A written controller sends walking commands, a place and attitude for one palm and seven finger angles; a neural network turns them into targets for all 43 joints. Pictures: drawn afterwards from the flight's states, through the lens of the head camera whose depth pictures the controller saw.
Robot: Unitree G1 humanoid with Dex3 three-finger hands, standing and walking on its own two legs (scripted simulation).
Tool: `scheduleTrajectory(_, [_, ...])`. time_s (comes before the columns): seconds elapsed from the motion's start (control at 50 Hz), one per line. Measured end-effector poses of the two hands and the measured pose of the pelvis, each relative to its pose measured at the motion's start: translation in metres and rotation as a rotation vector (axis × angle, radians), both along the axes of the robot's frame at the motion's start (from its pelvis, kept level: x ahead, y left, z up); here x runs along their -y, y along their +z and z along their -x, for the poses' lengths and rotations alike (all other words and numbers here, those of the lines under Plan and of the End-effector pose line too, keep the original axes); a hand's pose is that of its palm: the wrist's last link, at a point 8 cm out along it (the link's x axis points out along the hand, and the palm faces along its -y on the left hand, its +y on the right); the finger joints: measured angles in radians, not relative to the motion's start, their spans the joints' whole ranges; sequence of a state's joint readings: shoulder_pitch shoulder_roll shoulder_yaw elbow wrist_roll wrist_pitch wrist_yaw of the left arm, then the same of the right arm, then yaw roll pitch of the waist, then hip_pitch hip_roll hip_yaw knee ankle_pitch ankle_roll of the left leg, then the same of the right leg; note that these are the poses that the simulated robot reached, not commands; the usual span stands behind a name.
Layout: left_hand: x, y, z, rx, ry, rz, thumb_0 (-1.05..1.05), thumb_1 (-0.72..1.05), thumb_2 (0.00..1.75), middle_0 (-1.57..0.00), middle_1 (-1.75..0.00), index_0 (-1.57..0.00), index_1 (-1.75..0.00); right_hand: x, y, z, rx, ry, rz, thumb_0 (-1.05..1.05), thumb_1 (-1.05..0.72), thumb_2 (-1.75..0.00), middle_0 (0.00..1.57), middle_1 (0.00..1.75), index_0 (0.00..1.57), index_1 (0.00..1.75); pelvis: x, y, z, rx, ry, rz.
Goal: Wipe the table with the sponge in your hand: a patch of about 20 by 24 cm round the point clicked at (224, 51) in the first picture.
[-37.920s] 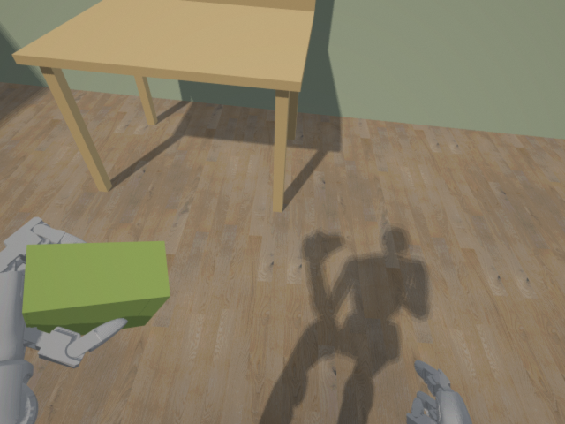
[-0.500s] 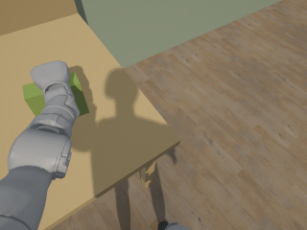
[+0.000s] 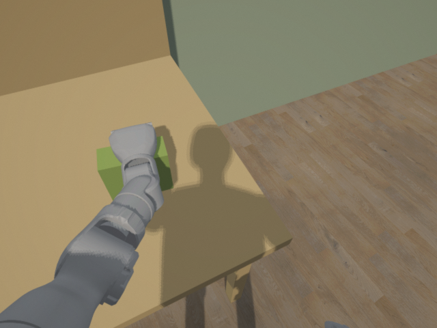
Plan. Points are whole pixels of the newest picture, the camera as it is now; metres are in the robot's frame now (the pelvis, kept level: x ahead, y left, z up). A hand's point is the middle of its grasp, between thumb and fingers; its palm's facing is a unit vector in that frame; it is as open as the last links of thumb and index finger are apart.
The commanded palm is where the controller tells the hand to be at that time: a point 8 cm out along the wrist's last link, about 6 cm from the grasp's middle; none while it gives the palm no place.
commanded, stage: wipe back along the third lane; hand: left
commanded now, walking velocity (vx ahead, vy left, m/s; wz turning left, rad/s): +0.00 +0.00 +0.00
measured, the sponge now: (139, 175) +0.43 +0.20 -0.01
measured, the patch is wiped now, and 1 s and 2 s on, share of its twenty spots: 1.00 1.00 1.00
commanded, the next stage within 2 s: slide back across to the middle lane in 1.78 s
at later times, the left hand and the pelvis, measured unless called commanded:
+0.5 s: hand (149, 184) +0.38 +0.16 +0.04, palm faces -0.02 -0.05 -1.00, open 10.3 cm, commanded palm +0.33 +0.14 +0.07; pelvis +0.00 -0.01 +0.01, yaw +1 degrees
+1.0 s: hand (157, 203) +0.34 +0.13 +0.04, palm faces -0.02 -0.02 -1.00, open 10.3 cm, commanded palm +0.29 +0.11 +0.07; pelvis -0.03 -0.03 +0.01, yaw +1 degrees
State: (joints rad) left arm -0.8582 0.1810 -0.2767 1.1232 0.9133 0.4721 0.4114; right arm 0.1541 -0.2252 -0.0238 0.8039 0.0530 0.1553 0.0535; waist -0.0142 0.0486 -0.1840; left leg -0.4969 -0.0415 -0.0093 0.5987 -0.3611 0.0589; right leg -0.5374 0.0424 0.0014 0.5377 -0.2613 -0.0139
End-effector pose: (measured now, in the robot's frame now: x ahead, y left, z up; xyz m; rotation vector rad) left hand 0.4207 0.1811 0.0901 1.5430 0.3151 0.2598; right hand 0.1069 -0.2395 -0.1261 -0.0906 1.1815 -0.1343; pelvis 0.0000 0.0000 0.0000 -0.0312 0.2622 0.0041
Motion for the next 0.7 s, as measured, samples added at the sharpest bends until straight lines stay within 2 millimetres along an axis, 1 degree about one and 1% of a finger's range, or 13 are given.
scheduleTrajectory(0.08, [0.003, 0.0, 0.008, 0.005, 0.0, 0.013, 0.0, -0.48, 1.05, -0.65, -1.41, -0.66, -1.4, -0.005, 0.006, -0.032, 0.036, 0.039, -0.009, 0.0, -0.9, -0.9, 0.2, 0.3, 0.19, 0.3, 0.001, 0.002, -0.006, 0.02, 0.01, 0.0])
scheduleTrajectory(0.16, [0.008, 0.0, 0.017, 0.01, -0.003, 0.018, -0.01, -0.48, 1.05, -0.65, -1.41, -0.66, -1.41, -0.01, 0.014, -0.058, 0.074, 0.07, -0.015, 0.0, -0.9, -0.9, 0.2, 0.3, 0.19, 0.3, 0.002, 0.003, -0.009, 0.039, 0.018, 0.001])
scheduleTrajectory(0.24, [0.013, 0.0, 0.027, 0.014, -0.005, 0.025, -0.01, -0.48, 1.05, -0.65, -1.41, -0.66, -1.41, -0.014, 0.022, -0.076, 0.105, 0.092, -0.02, 0.0, -0.9, -0.9, 0.2, 0.3, 0.19, 0.3, 0.003, 0.004, -0.01, 0.058, 0.023, 0.0])
scheduleTrajectory(0.32, [0.018, 0.0, 0.038, 0.016, -0.006, 0.031, -0.01, -0.48, 1.05, -0.65, -1.41, -0.65, -1.41, -0.016, 0.028, -0.086, 0.131, 0.105, -0.022, 0.0, -0.9, -0.9, 0.2, 0.3, 0.19, 0.3, 0.005, 0.005, -0.008, 0.076, 0.024, -0.003])
scheduleTrajectory(0.4, [0.023, 0.0, 0.05, 0.017, -0.011, 0.031, -0.01, -0.48, 1.05, -0.65, -1.41, -0.65, -1.41, -0.017, 0.032, -0.087, 0.147, 0.111, -0.025, 0.0, -0.9, -0.9, 0.2, 0.3, 0.19, 0.3, 0.006, 0.005, -0.003, 0.094, 0.025, -0.006])
scheduleTrajectory(0.48, [0.028, 0.0, 0.061, 0.014, -0.014, 0.035, -0.01, -0.48, 1.05, -0.65, -1.4, -0.65, -1.41, -0.017, 0.034, -0.08, 0.153, 0.11, -0.025, 0.0, -0.9, -0.9, 0.2, 0.3, 0.19, 0.3, 0.007, 0.006, 0.003, 0.112, 0.022, -0.009])
scheduleTrajectory(0.56, [0.031, 0.001, 0.072, 0.012, -0.017, 0.033, -0.01, -0.48, 1.05, -0.65, -1.4, -0.66, -1.4, -0.015, 0.033, -0.069, 0.156, 0.099, -0.029, 0.0, -0.9, -0.9, 0.2, 0.3, 0.19, 0.3, 0.009, 0.006, 0.01, 0.128, 0.018, -0.013])
scheduleTrajectory(0.7, [0.039, 0.001, 0.086, 0.007, -0.027, 0.02, -0.01, -0.48, 1.05, -0.65, -1.4, -0.66, -1.4, -0.009, 0.029, -0.043, 0.143, 0.077, -0.031, 0.0, -0.9, -0.9, 0.2, 0.3, 0.19, 0.3, 0.013, 0.007, 0.023, 0.147, 0.013, -0.021])
